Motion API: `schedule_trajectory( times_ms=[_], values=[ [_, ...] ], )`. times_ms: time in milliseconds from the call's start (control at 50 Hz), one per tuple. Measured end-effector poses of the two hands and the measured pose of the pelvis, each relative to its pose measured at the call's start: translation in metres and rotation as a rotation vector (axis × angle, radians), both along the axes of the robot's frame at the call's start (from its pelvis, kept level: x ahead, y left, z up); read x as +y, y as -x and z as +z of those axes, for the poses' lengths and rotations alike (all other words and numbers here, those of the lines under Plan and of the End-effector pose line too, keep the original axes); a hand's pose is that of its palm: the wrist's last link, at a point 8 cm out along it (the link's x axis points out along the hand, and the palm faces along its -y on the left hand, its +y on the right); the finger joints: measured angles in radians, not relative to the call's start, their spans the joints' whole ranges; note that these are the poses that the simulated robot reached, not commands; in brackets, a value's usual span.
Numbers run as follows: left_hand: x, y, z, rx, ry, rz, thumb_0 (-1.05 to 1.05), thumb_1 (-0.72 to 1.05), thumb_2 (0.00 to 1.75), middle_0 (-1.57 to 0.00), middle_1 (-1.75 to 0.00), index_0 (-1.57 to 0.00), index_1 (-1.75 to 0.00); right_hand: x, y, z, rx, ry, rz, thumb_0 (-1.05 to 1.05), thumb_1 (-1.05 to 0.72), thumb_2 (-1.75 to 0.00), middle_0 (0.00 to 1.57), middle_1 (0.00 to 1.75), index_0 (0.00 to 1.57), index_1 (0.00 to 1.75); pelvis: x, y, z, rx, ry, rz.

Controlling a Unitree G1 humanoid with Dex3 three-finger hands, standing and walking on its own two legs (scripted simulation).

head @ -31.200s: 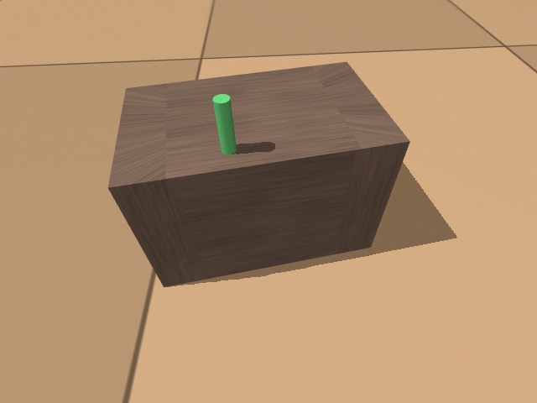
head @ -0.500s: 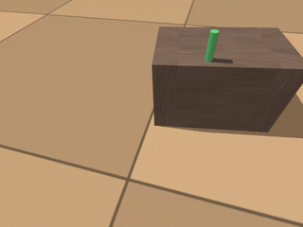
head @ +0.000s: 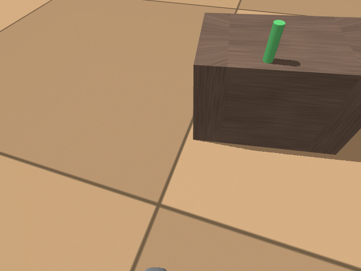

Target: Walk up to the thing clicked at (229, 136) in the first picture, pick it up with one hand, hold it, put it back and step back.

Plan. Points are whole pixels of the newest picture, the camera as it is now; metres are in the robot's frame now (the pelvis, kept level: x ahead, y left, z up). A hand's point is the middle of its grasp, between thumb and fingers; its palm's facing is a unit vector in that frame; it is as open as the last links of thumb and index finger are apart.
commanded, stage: step back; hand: right
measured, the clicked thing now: (273, 42) +1.04 -0.31 -0.07
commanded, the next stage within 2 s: stand in 0.26 s
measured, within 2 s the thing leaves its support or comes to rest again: neither
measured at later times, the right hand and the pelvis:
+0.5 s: hand out of the picture +0.12 -0.24 -0.13, palm faces +0.02 +0.94 -0.34, open 7.4 cm; pelvis +0.01 +0.01 +0.02, yaw -2 degrees
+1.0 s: hand out of the picture +0.06 -0.25 -0.14, palm faces +0.01 +0.95 -0.32, open 7.4 cm; pelvis -0.01 +0.01 +0.02, yaw -2 degrees
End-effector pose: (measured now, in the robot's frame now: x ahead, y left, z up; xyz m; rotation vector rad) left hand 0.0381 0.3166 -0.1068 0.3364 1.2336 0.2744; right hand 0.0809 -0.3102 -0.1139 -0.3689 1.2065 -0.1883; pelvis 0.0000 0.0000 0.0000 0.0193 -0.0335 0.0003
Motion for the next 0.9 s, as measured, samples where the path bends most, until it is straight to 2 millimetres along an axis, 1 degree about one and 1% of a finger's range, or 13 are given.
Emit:
schedule_trajectory(
  times_ms=[60, 100, 180, 280, 380, 440, 520, 740, 900],
  values=[
    [0.005, -0.020, -0.003, -0.008, 0.010, -0.012, 0.00, 0.90, 0.90, -0.21, -0.30, -0.21, -0.30, 0.015, -0.008, 0.001, -0.014, -0.017, -0.008, 0.00, -0.90, -0.90, 0.20, 0.30, 0.20, 0.30, 0.006, -0.005, 0.001, 0.003, 0.014, -0.015],
    [0.006, -0.033, -0.003, -0.017, 0.014, -0.028, 0.00, 0.90, 0.90, -0.21, -0.30, -0.20, -0.30, 0.022, -0.014, 0.002, -0.024, -0.029, -0.011, 0.00, -0.90, -0.90, 0.20, 0.30, 0.20, 0.30, 0.007, -0.009, 0.002, 0.008, 0.021, -0.021],
    [0.003, -0.055, -0.003, -0.051, 0.014, -0.055, 0.00, 0.90, 0.90, -0.21, -0.30, -0.20, -0.30, 0.028, -0.029, 0.002, -0.055, -0.044, -0.023, 0.00, -0.90, -0.90, 0.21, 0.30, 0.20, 0.30, 0.006, -0.013, 0.002, 0.009, 0.038, -0.031],
    [0.001, -0.072, 0.002, -0.071, 0.021, -0.076, 0.00, 0.90, 0.90, -0.21, -0.30, -0.20, -0.30, 0.031, -0.043, 0.007, -0.096, -0.053, -0.034, 0.00, -0.90, -0.90, 0.21, 0.30, 0.20, 0.30, 0.010, -0.018, 0.006, 0.007, 0.028, -0.038],
    [-0.006, -0.081, 0.008, -0.091, 0.045, -0.085, 0.00, 0.90, 0.90, -0.21, -0.30, -0.20, -0.30, 0.029, -0.041, 0.015, -0.100, -0.050, -0.030, 0.00, -0.90, -0.90, 0.21, 0.30, 0.20, 0.30, 0.012, -0.018, 0.012, -0.006, 0.026, -0.035],
    [-0.009, -0.081, 0.009, -0.089, 0.055, -0.089, 0.00, 0.90, 0.90, -0.21, -0.30, -0.20, -0.30, 0.027, -0.035, 0.019, -0.095, -0.045, -0.037, 0.00, -0.90, -0.90, 0.21, 0.30, 0.20, 0.30, 0.011, -0.016, 0.015, -0.014, 0.024, -0.035],
    [-0.014, -0.074, 0.010, -0.072, 0.067, -0.096, 0.00, 0.90, 0.90, -0.21, -0.30, -0.20, -0.30, 0.023, -0.023, 0.022, -0.079, -0.042, -0.051, 0.00, -0.90, -0.90, 0.21, 0.30, 0.20, 0.30, 0.010, -0.010, 0.019, -0.020, 0.024, -0.034],
    [-0.016, -0.040, 0.010, -0.003, 0.071, -0.080, 0.00, 0.90, 0.90, -0.21, -0.30, -0.20, -0.30, 0.018, 0.015, 0.019, -0.004, -0.050, -0.078, 0.00, -0.90, -0.90, 0.20, 0.30, 0.20, 0.30, 0.007, 0.002, 0.024, -0.021, 0.024, -0.031],
    [-0.013, -0.022, 0.011, 0.031, 0.061, -0.063, 0.00, 0.90, 0.90, -0.21, -0.30, -0.20, -0.30, 0.019, 0.030, 0.014, 0.027, -0.061, -0.084, 0.00, -0.90, -0.90, 0.20, 0.30, 0.20, 0.30, 0.005, 0.005, 0.024, -0.018, 0.026, -0.029]
  ],
)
